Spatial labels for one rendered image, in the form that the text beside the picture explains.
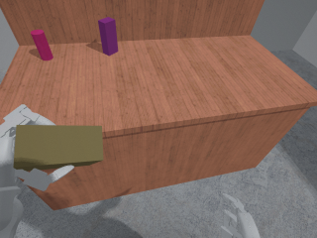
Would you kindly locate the sponge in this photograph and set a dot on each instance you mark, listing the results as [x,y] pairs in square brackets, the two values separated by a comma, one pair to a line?
[47,147]

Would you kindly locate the robot right hand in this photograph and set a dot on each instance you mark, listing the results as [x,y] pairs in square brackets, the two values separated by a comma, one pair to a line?
[242,225]

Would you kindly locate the table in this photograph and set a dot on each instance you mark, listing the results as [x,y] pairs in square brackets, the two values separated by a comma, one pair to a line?
[189,95]

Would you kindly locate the robot left hand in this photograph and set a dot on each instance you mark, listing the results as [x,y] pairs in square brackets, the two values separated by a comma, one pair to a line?
[22,115]

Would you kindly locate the robot left forearm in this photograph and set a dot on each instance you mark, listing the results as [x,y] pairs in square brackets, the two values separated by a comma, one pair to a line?
[11,211]

